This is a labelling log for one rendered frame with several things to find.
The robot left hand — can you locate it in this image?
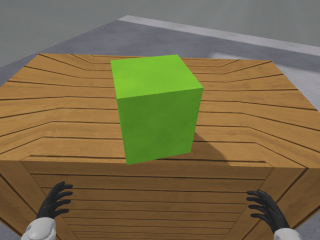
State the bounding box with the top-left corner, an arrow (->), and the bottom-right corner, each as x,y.
36,181 -> 73,219

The pedestal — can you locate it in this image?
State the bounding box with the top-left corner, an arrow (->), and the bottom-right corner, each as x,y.
0,53 -> 320,240

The carton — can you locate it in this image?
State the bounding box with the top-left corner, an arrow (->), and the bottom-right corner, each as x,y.
110,54 -> 204,165

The robot right forearm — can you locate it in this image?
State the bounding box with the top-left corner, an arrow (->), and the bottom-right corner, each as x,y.
274,228 -> 303,240

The robot left forearm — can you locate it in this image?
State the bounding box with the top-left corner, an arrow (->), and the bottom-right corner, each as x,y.
21,217 -> 56,240

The robot right hand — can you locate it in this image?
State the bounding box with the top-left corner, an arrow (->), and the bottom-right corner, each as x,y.
246,189 -> 290,234

